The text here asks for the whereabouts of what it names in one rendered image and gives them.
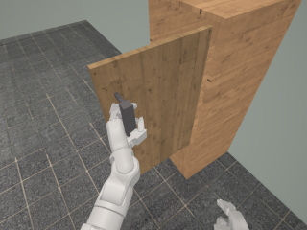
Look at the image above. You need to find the robot left hand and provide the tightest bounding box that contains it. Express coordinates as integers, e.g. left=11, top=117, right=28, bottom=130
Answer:
left=106, top=103, right=147, bottom=153

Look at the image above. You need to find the cupboard door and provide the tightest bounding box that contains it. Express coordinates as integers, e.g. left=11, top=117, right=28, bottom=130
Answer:
left=87, top=24, right=213, bottom=175

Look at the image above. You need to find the robot left forearm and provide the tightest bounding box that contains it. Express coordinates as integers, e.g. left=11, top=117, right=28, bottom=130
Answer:
left=80, top=148, right=140, bottom=230

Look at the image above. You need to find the handle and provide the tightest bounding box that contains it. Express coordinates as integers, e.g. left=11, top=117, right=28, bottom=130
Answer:
left=114, top=92, right=137, bottom=137

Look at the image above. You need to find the robot right hand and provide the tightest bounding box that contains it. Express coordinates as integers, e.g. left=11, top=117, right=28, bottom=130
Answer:
left=214, top=199, right=249, bottom=230

